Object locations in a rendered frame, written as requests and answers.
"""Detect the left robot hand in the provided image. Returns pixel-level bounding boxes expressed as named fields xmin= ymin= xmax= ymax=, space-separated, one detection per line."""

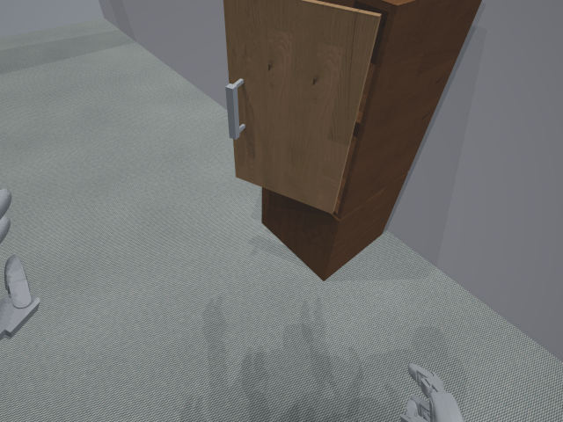
xmin=0 ymin=188 xmax=40 ymax=341

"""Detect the right robot hand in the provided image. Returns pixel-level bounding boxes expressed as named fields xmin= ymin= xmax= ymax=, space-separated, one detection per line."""
xmin=400 ymin=363 xmax=464 ymax=422

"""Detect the handle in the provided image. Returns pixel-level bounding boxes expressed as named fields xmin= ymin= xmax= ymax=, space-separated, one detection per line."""
xmin=225 ymin=78 xmax=245 ymax=140

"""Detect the cupboard door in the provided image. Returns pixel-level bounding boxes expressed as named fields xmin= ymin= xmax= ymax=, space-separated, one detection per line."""
xmin=223 ymin=0 xmax=382 ymax=214

